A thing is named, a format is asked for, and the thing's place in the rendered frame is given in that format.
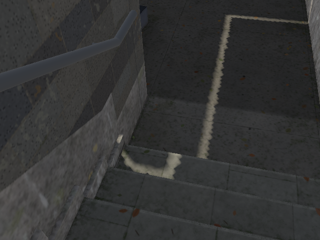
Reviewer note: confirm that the stairs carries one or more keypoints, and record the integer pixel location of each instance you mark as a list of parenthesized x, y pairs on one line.
[(159, 195)]

